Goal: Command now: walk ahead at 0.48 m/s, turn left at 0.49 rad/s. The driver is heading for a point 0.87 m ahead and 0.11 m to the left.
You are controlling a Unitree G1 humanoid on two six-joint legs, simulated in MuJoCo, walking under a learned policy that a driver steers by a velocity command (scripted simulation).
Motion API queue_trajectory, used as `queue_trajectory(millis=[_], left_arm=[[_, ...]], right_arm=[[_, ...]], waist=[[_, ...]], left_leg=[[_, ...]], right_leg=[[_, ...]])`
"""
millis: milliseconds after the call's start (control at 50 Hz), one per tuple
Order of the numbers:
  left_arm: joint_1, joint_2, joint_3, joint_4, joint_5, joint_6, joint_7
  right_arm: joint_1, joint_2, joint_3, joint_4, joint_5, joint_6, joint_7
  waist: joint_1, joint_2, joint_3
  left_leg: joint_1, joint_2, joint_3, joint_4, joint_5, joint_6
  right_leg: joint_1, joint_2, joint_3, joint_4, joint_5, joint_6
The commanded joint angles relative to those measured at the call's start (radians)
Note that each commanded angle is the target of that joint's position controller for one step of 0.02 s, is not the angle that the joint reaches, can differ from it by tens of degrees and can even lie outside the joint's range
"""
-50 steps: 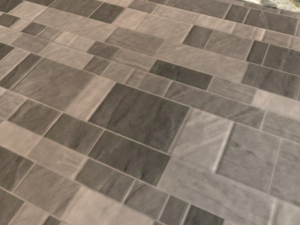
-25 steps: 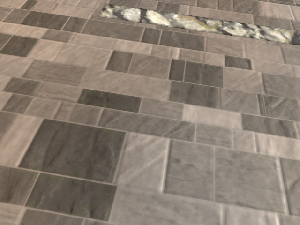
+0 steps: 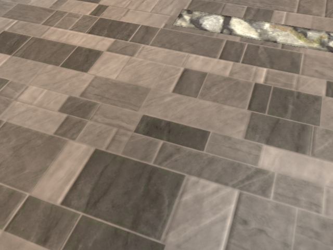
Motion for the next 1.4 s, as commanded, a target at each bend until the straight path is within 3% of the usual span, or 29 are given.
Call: queue_trajectory(millis=[20, 160, 220, 260, 280, 300, 320, 340, 380, 440, 480, 600, 680, 740, 780, 800, 820, 840, 860, 900, 940, 1020, 1080, 1120, 1280, 1320, 1360, 1380, 1400], left_arm=[[0.032, 0.083, 0.017, -0.026, -0.002, -0.021, 0.004], [0.094, 0.133, 0.024, 0.027, -0.002, -0.012, 0.015], [0.102, 0.176, 0.031, 0.043, 0.001, 0.007, 0.028], [0.099, 0.206, 0.038, 0.041, 0.004, 0.028, 0.030], [0.087, 0.201, 0.037, 0.022, 0.005, 0.030, 0.025], [0.148, 0.060, 0.009, -0.044, -0.004, 0.024, 0.001], [0.018, 0.151, 0.026, -0.089, -0.003, 0.013, -0.002], [-0.067, 0.149, 0.023, -0.117, -0.010, 0.000, -0.007], [-0.046, 0.140, 0.019, -0.099, -0.002, -0.005, -0.004], [0.002, 0.117, 0.015, -0.095, 0.032, 0.050, -0.012], [-0.024, 0.098, 0.011, -0.105, 0.030, 0.065, -0.020], [-0.223, 0.095, 0.006, -0.149, 0.010, 0.064, -0.033], [-0.285, 0.068, -0.008, -0.158, 0.003, 0.052, -0.037], [-0.220, 0.090, -0.002, -0.133, 0.006, 0.043, -0.034], [-0.034, 0.137, 0.018, -0.073, 0.011, 0.030, -0.025], [0.075, 0.151, 0.025, -0.041, 0.020, 0.015, -0.019], [0.165, 0.237, 0.046, -0.034, 0.029, 0.011, -0.011], [0.110, 0.291, 0.062, -0.055, -0.001, 0.026, -0.014], [0.070, 0.249, 0.065, -0.073, -0.045, 0.038, -0.022], [-0.058, 0.142, 0.037, -0.094, -0.033, 0.061, -0.014], [-0.060, 0.133, 0.033, -0.082, -0.026, 0.073, -0.006], [-0.055, 0.192, 0.056, -0.088, -0.011, 0.079, -0.012], [-0.048, 0.194, 0.063, -0.097, -0.013, 0.095, -0.008], [-0.029, 0.201, 0.069, -0.097, -0.010, 0.101, -0.007], [0.022, 0.222, 0.088, -0.087, 0.004, 0.093, -0.015], [-0.016, 0.220, 0.090, -0.101, 0.008, 0.095, -0.023], [-0.095, 0.200, 0.088, -0.125, 0.005, 0.100, -0.022], [-0.093, 0.146, 0.075, -0.136, -0.006, 0.090, -0.017], [-0.054, 0.045, 0.044, -0.156, -0.022, 0.072, -0.018]], right_arm=[[-0.051, -0.005, 0.002, -0.076, -0.005, 0.001, 0.017], [-0.290, 0.012, 0.032, -0.174, -0.007, -0.006, 0.041], [-0.223, -0.021, 0.021, -0.166, -0.012, -0.004, 0.025], [-0.023, -0.070, -0.005, -0.110, -0.017, -0.016, 0.010], [0.128, -0.131, -0.032, -0.065, -0.027, -0.020, -0.007], [0.104, -0.251, -0.061, -0.080, -0.025, -0.015, -0.022], [0.155, -0.253, -0.065, -0.100, 0.010, -0.002, -0.026], [0.097, -0.222, -0.058, -0.083, 0.017, 0.001, -0.037], [0.005, -0.136, -0.036, -0.082, 0.022, -0.012, -0.042], [-0.015, -0.106, -0.021, -0.083, 0.032, -0.043, -0.039], [0.012, -0.123, -0.024, -0.071, 0.030, -0.054, -0.036], [0.137, -0.102, -0.007, -0.017, 0.027, -0.072, -0.034], [0.161, -0.083, 0.011, 0.012, 0.012, -0.071, -0.050], [0.132, -0.095, 0.016, 0.025, 0.003, -0.069, -0.068], [0.083, -0.128, 0.007, 0.019, 0.004, -0.064, -0.082], [0.054, -0.143, 0.003, 0.008, 0.016, -0.063, -0.084], [0.060, -0.112, 0.014, -0.038, 0.024, -0.071, -0.087], [0.214, -0.033, 0.024, -0.045, 0.054, -0.064, -0.080], [0.184, -0.095, 0.020, -0.024, 0.006, -0.050, -0.078], [0.052, -0.090, 0.020, -0.052, -0.002, -0.041, -0.070], [0.038, -0.073, 0.023, -0.070, -0.012, -0.002, -0.065], [0.038, -0.055, 0.026, -0.082, -0.007, 0.033, -0.069], [-0.046, -0.071, 0.020, -0.111, -0.016, 0.037, -0.063], [-0.099, -0.081, 0.017, -0.128, -0.015, 0.032, -0.059], [-0.169, -0.073, 0.027, -0.162, 0.002, -0.021, -0.055], [-0.124, -0.072, 0.030, -0.160, 0.016, -0.035, -0.058], [0.013, -0.073, 0.027, -0.124, 0.027, -0.050, -0.077], [0.080, -0.141, 0.011, -0.107, 0.017, -0.057, -0.093], [0.115, -0.224, -0.003, -0.124, -0.001, -0.056, -0.104]], waist=[[-0.003, -0.137, 0.051], [0.034, -0.118, 0.091], [-0.008, -0.147, 0.015], [-0.094, -0.143, -0.107], [-0.165, -0.077, -0.188], [-0.070, 0.175, -0.274], [-0.141, 0.055, -0.346], [-0.116, -0.005, -0.180], [-0.023, -0.085, -0.026], [0.037, -0.070, -0.035], [0.037, -0.055, -0.026], [-0.052, -0.001, 0.019], [-0.071, -0.001, 0.041], [-0.033, 0.032, 0.018], [0.049, 0.036, -0.055], [0.109, 0.007, -0.101], [0.122, -0.112, -0.213], [0.010, -0.318, -0.377], [0.030, -0.127, -0.382], [0.001, -0.028, -0.120], [-0.026, -0.058, -0.059], [-0.031, -0.098, -0.103], [0.002, -0.148, -0.097], [0.027, -0.172, -0.062], [0.057, -0.172, -0.042], [0.020, -0.171, -0.033], [-0.079, -0.126, -0.009], [-0.096, -0.015, -0.018], [-0.084, 0.164, -0.099]], left_leg=[[-0.163, 0.031, -0.006, -0.011, 0.089, -0.015], [-0.032, -0.012, 0.132, -0.427, 0.182, 0.028], [0.105, -0.101, 0.187, -0.469, 0.044, 0.093], [0.360, -0.159, 0.163, -0.545, -0.008, 0.149], [0.599, -0.090, 0.040, -0.608, -0.052, 0.193], [0.935, 0.243, -0.474, -0.620, -0.025, 0.340], [0.957, 0.301, -0.762, -0.780, -0.042, 0.399], [0.846, 0.273, -0.588, -0.817, 0.001, 0.355], [0.577, 0.179, -0.400, -0.846, 0.228, 0.273], [0.439, 0.094, -0.280, -0.870, 0.398, 0.251], [0.416, 0.070, -0.236, -0.897, 0.388, 0.237], [0.550, 0.060, -0.140, -0.943, 0.453, 0.127], [0.603, 0.066, -0.036, -0.886, 0.731, 0.087], [0.644, 0.093, -0.006, -0.781, 0.934, 0.059], [0.675, 0.087, 0.004, -0.547, 1.035, 0.039], [0.610, 0.050, 0.036, -0.349, 0.883, 0.023], [0.403, -0.036, 0.092, -0.013, 0.396, -0.004], [0.111, -0.207, 0.043, 0.311, -0.386, -0.052], [0.077, -0.129, -0.059, 0.334, -0.302, -0.050], [0.036, -0.060, -0.050, 0.239, -0.220, -0.063], [0.099, -0.037, -0.040, 0.124, -0.190, -0.081], [0.125, -0.049, -0.025, 0.025, -0.139, -0.102], [0.069, -0.026, -0.035, -0.084, -0.089, -0.117], [0.020, -0.023, -0.041, -0.155, -0.077, -0.128], [0.101, -0.080, -0.050, -0.401, -0.169, -0.090], [0.244, -0.108, -0.048, -0.507, -0.207, -0.063], [0.535, -0.104, -0.038, -0.760, -0.092, -0.031], [0.686, 0.034, -0.149, -0.837, -0.169, -0.006], [0.759, 0.312, -0.497, -0.956, -0.466, 0.057]], right_leg=[[0.041, -0.270, 0.111, -0.142, 0.371, -0.081], [0.101, -0.272, -0.041, -0.109, 0.588, -0.054], [0.196, -0.286, -0.089, 0.095, 1.018, -0.039], [0.141, -0.289, -0.097, 0.421, 0.991, -0.038], [-0.039, -0.259, -0.108, 0.699, 0.720, -0.012], [-0.500, -0.083, -0.077, 1.079, -0.270, 0.048], [-0.640, 0.000, 0.143, 1.213, -0.304, 0.055], [-0.716, -0.074, 0.188, 1.163, -0.175, 0.044], [-0.599, -0.134, 0.179, 0.981, -0.091, 0.047], [-0.474, -0.142, 0.170, 0.872, -0.100, 0.084], [-0.495, -0.142, 0.147, 0.795, -0.036, 0.098], [-0.590, -0.148, 0.112, 0.524, 0.225, 0.069], [-0.517, -0.084, 0.067, 0.372, 0.256, 0.032], [-0.397, -0.011, 0.064, 0.308, 0.173, -0.011], [-0.249, 0.042, 0.064, 0.225, 0.138, -0.047], [-0.104, 0.017, 0.095, 0.110, 0.307, -0.070], [0.130, -0.208, 0.330, 0.199, 0.785, -0.138], [0.382, -0.463, 0.701, 0.227, 1.284, -0.364], [0.302, -0.411, 0.657, 0.171, 1.154, -0.367], [0.022, -0.295, 0.499, 0.067, 0.777, -0.289], [-0.129, -0.215, 0.433, 0.015, 0.652, -0.232], [-0.192, -0.163, 0.420, 0.002, 0.500, -0.198], [-0.191, -0.124, 0.512, -0.082, -0.108, -0.171], [-0.165, -0.134, 0.591, -0.122, -0.280, -0.167], [-0.125, -0.126, 0.699, -0.081, -0.354, -0.177], [-0.223, -0.105, 0.715, -0.063, -0.368, -0.169], [-0.424, -0.024, 0.667, 0.012, -0.404, -0.103], [-0.568, 0.042, 0.553, 0.181, -0.424, -0.044], [-0.640, 0.154, 0.337, 0.493, -0.373, -0.002]])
